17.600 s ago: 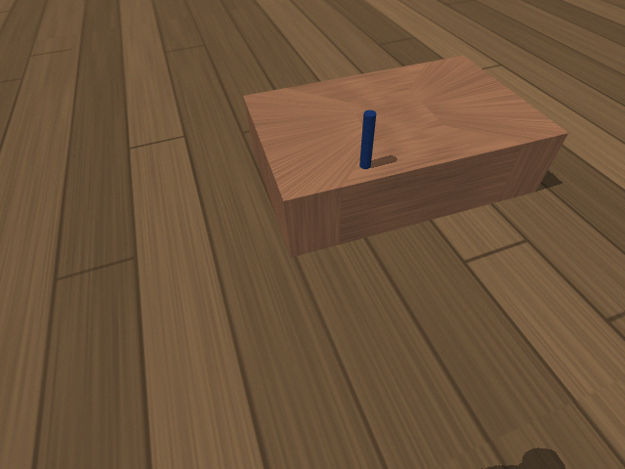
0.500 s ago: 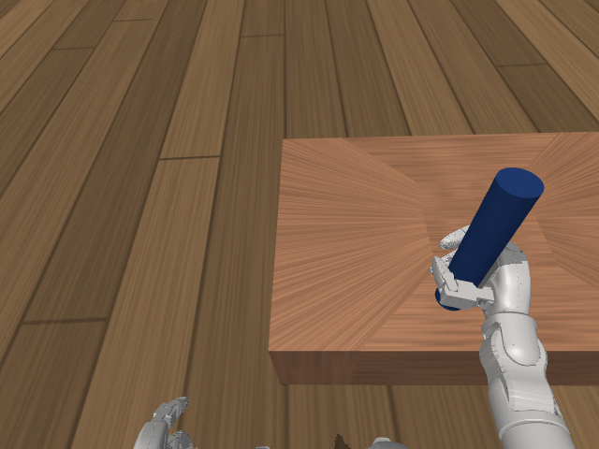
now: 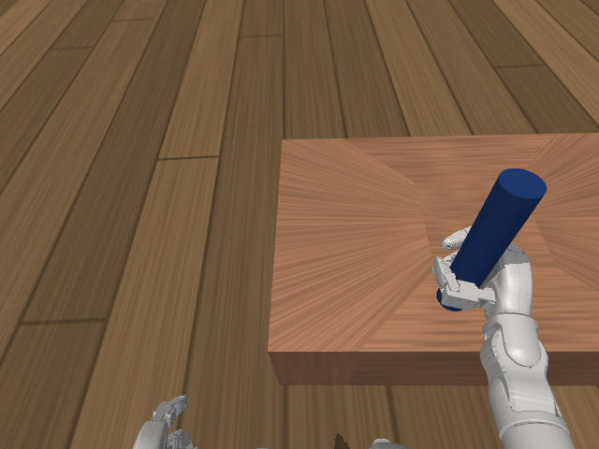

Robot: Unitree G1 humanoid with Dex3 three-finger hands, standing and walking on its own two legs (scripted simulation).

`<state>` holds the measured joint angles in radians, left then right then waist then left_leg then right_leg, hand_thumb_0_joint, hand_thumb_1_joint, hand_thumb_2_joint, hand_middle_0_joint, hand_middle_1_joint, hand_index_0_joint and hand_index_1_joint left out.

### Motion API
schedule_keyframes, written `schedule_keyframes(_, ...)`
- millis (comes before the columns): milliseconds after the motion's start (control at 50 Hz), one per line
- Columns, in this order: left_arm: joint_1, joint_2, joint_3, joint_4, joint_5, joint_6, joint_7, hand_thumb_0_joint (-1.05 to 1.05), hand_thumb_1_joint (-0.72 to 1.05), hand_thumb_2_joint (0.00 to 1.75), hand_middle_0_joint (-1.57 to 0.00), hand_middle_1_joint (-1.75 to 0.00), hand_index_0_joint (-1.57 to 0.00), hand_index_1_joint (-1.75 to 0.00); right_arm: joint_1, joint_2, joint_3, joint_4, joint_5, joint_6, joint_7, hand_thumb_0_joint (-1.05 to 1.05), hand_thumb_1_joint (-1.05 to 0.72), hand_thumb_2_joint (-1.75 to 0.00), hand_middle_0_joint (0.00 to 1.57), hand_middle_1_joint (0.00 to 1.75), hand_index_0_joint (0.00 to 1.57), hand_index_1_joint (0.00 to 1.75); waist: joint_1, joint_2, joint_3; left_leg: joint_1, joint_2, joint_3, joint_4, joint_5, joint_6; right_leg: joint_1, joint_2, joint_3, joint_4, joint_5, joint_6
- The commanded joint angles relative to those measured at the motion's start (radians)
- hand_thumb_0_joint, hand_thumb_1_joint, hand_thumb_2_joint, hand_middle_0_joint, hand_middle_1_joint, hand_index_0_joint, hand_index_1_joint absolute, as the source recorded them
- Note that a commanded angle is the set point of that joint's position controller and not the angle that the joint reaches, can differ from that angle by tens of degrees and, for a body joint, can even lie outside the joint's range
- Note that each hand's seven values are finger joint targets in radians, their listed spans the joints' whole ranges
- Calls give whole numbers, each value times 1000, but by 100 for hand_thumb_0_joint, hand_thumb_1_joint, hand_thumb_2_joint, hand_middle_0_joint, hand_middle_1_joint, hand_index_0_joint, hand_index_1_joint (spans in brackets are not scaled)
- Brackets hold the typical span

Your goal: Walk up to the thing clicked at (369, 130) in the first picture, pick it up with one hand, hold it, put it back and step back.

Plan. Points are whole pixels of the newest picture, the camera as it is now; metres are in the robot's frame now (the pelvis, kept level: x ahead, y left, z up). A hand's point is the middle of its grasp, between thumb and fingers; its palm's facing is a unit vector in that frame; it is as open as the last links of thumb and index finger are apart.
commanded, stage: hold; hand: right
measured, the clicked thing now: (480, 251) +0.33 -0.19 +0.10
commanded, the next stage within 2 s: crouch in 1.38 s
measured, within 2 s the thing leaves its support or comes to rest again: neither
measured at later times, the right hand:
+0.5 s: hand (451, 279) +0.32 -0.16 +0.05, palm faces +0.14 +0.99 +0.02, open 5.8 cm
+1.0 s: hand (454, 282) +0.32 -0.16 +0.05, palm faces +0.15 +0.99 +0.02, open 5.8 cm
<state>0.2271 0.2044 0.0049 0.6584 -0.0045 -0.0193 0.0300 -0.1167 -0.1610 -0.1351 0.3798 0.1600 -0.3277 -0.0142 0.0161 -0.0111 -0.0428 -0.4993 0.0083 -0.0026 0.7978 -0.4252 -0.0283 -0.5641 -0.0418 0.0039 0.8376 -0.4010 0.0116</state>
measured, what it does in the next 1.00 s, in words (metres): stands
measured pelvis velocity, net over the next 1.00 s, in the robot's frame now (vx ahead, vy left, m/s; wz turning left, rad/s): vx -0.01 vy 0.00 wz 0.00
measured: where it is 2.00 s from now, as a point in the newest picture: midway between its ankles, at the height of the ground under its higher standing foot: outside the picture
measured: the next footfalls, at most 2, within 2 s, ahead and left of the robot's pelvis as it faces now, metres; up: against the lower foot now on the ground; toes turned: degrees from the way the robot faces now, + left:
none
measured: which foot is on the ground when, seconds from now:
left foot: down 0.00-1.00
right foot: down 0.00-1.00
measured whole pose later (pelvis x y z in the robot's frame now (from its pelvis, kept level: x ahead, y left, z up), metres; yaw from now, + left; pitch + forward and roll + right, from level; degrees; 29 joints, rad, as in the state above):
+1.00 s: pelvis -0.01 +0.00 +0.00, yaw +0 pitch +6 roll +1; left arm 0.22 0.21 0.00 0.67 0.00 -0.03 0.03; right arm -0.12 -0.16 -0.13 0.40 0.16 -0.35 -0.01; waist 0.02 -0.01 -0.04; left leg -0.51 0.01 0.00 0.81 -0.41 -0.02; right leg -0.57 -0.04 0.01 0.84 -0.38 0.01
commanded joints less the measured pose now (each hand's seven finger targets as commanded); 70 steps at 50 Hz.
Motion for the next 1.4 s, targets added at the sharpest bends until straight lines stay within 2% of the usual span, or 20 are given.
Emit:
schedule_keyframes(0,-22,144,53,-126,-1,-48,15,0,90,90,-20,-31,-21,-31,-288,-107,-10,-279,4,-86,11,0,-63,-138,145,149,146,149,3,-33,-320,88,-22,32,-90,354,31,223,12,-4,-109,333,-12)
schedule_keyframes(40,-27,132,44,-123,-2,-50,14,0,90,90,-20,-31,-20,-31,-225,-84,-10,-183,6,-74,16,0,-62,-137,144,148,145,148,12,22,-277,73,-24,36,-93,354,25,190,14,-5,-105,322,-17)
schedule_keyframes(120,-30,136,47,-123,-3,-49,12,0,89,90,-20,-31,-20,-31,-206,-108,-38,-225,12,-77,15,0,-62,-138,145,149,146,149,-11,11,-267,86,-20,33,-98,341,25,171,18,-10,-112,303,-18)
schedule_keyframes(160,-38,141,50,-126,-2,-48,12,0,89,90,-20,-31,-21,-31,-299,-142,-62,-277,11,-87,7,0,-64,-138,145,149,146,149,-8,-19,-293,88,-21,31,-100,326,27,188,17,-8,-112,289,-16)
schedule_keyframes(180,-44,132,44,-130,-4,-48,12,0,90,90,-20,-31,-20,-31,-293,-112,-34,-237,8,-85,5,0,-66,-137,146,149,146,149,6,6,-249,81,-20,30,-108,308,25,166,19,-11,-116,263,-19)
schedule_keyframes(240,-43,133,47,-121,1,-53,17,0,90,90,-20,-31,-20,-30,-295,-143,-64,-254,4,-93,4,0,-64,-137,144,148,144,148,-3,-7,-283,96,-13,18,-113,315,22,169,24,-19,-105,254,-23)
schedule_keyframes(300,-43,134,46,-129,0,-53,16,0,91,90,-20,-31,-20,-30,-251,-95,-17,-248,5,-88,15,0,-64,-136,144,147,144,147,8,13,-279,90,-17,22,-103,330,22,172,22,-16,-106,267,-23)
schedule_keyframes(380,-42,141,49,-126,-1,-51,13,0,91,90,-20,-31,-21,-30,-264,-125,-36,-272,3,-91,16,0,-63,-137,144,148,145,148,-3,-29,-322,86,-21,30,-93,348,29,219,15,-7,-109,314,-15)
schedule_keyframes(460,-52,132,42,-122,-1,-55,16,0,90,90,-20,-31,-21,-31,-227,-98,-39,-198,14,-86,8,0,-63,-138,144,148,145,148,2,13,-240,71,-22,34,-107,295,26,155,18,-9,-117,248,-19)
schedule_keyframes(520,-54,138,46,-121,1,-53,16,0,90,90,-20,-31,-21,-31,-274,-131,-57,-234,9,-95,6,0,-64,-138,145,149,146,149,0,6,-243,62,-20,27,-105,289,26,157,16,-10,-113,242,-21)
schedule_keyframes(580,-49,132,42,-126,0,-50,17,0,90,90,-20,-31,-20,-31,-263,-103,-16,-227,2,-92,10,0,-66,-137,145,148,145,148,4,1,-250,74,-19,28,-103,294,28,165,18,-9,-118,247,-19)
schedule_keyframes(620,-51,137,45,-125,-1,-52,18,0,90,90,-20,-31,-20,-31,-297,-120,-27,-235,0,-91,10,0,-64,-137,144,148,145,148,5,-10,-269,67,-19,25,-108,278,28,174,18,-10,-118,229,-18)
schedule_keyframes(640,-48,132,42,-121,0,-53,19,0,90,90,-20,-31,-20,-31,-261,-80,1,-189,2,-85,16,0,-65,-136,144,147,144,147,17,10,-239,54,-19,28,-111,272,27,166,18,-11,-118,220,-20)
schedule_keyframes(740,-56,135,40,-130,-1,-55,17,0,90,90,-20,-31,-20,-30,-278,-131,-50,-207,3,-82,10,0,-64,-135,143,146,143,146,2,3,-266,59,-22,33,-109,260,28,170,17,-6,-123,217,-18)
schedule_keyframes(880,-60,129,36,-133,1,-63,17,0,90,91,-20,-31,-20,-30,-282,-107,-27,-234,6,-98,4,0,-63,-135,143,146,143,146,0,0,-277,70,-20,23,-113,242,28,165,21,-12,-123,195,-20)
schedule_keyframes(900,-60,131,38,-123,1,-62,18,0,90,90,-20,-31,-20,-30,-272,-108,-36,-179,6,-95,2,0,-64,-135,143,146,144,146,9,17,-221,44,-23,29,-115,219,28,143,18,-8,-127,172,-20)
schedule_keyframes(1060,-43,142,45,-118,3,-66,20,0,90,90,-20,-31,-20,-30,-308,-121,-36,-262,6,-102,9,0,-63,-135,143,146,144,146,5,-22,-316,64,-23,31,-100,273,30,202,15,-2,-122,231,-15)
schedule_keyframes(1220,-62,138,37,-125,-1,-66,17,0,90,90,-20,-31,-20,-30,-275,-115,-33,-196,8,-93,9,0,-66,-136,144,147,145,147,-1,-4,-232,52,-26,39,-109,229,32,152,13,1,-141,193,-14)
schedule_keyframes(1300,-58,130,33,-134,0,-66,18,0,90,90,-20,-31,-20,-31,-288,-127,-41,-248,6,-97,10,0,-67,-135,144,146,144,146,-4,-23,-306,92,-20,29,-102,298,29,191,19,-7,-124,254,-15)
schedule_keyframes(1380,-44,134,40,-117,1,-62,21,0,90,90,-20,-31,-20,-30,-275,-120,-40,-215,10,-89,14,0,-64,-135,143,146,144,146,7,2,-288,93,-18,27,-103,344,23,179,20,-11,-107,288,-21)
